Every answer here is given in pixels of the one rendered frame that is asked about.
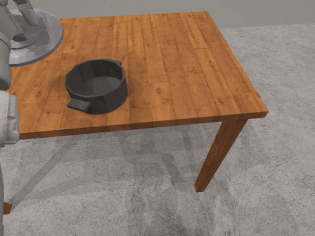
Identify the table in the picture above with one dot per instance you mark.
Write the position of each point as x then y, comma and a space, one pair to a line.
179, 70

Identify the left robot hand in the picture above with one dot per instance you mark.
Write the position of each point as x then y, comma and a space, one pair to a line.
29, 15

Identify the pot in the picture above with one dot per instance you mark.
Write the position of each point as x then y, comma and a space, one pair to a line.
96, 86

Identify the lid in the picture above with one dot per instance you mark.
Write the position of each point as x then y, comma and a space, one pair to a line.
42, 40

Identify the knob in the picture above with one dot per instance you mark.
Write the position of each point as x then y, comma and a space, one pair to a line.
20, 20

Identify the robot left upper arm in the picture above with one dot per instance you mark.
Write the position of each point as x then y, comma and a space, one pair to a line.
9, 134

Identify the left robot forearm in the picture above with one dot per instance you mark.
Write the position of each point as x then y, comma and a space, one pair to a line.
7, 32

